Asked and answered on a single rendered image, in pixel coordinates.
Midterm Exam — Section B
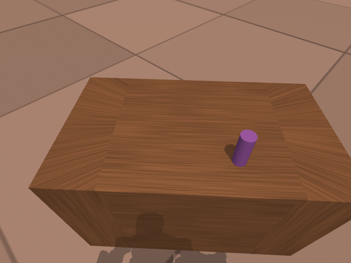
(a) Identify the can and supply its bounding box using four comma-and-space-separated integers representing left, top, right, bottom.
231, 130, 258, 167

